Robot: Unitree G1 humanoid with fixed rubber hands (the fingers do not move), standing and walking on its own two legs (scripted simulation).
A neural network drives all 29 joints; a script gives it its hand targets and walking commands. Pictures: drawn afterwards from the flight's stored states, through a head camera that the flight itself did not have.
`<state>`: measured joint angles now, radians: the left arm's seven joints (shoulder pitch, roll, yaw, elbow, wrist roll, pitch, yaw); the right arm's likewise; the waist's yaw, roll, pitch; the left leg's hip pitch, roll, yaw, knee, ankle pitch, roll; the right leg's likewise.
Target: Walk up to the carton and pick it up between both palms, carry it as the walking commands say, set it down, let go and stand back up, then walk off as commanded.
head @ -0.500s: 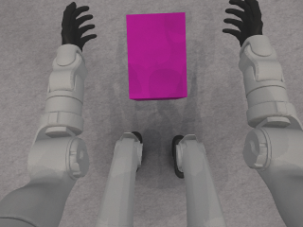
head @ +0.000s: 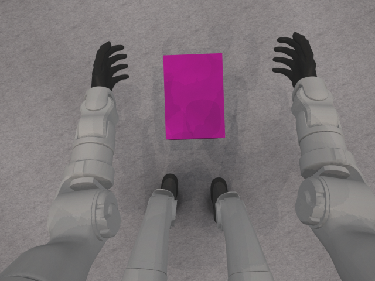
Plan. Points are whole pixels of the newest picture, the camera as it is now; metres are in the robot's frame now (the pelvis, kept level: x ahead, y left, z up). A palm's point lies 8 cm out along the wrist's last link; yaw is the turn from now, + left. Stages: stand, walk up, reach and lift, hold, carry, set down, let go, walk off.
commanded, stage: let go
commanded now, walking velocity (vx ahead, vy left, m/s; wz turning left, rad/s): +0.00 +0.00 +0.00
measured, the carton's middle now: (193, 103) +0.49 +0.01 -0.53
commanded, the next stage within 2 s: stand in 1.10 s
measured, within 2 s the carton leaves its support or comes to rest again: neither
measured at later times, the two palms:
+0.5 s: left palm (52, 179) +0.29 +0.23 -0.01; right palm (355, 173) +0.30 -0.22 -0.01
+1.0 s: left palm (33, 226) +0.23 +0.23 +0.03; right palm out of the picture +0.23 -0.23 +0.03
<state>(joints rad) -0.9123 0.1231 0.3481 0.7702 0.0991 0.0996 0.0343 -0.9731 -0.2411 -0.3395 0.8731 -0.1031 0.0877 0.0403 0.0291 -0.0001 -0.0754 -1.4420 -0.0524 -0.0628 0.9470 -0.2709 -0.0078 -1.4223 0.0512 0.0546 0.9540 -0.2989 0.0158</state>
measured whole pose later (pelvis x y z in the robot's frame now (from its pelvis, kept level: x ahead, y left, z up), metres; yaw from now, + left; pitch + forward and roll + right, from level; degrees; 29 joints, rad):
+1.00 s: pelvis +0.07 +0.00 +0.10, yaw +0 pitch -5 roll +0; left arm 0.22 0.21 0.03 0.41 0.01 0.14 -0.08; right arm 0.21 -0.21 -0.05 0.42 -0.01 0.14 0.07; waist 0.00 0.00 0.13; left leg -0.08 -0.03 -0.05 0.43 -0.26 0.01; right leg -0.06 0.03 0.07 0.43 -0.28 -0.01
